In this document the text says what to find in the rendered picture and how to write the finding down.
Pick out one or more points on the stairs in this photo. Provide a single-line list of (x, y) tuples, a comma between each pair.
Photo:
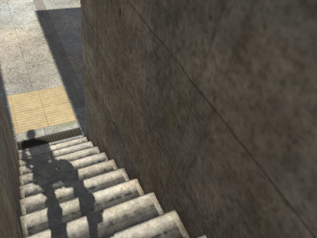
[(71, 190)]

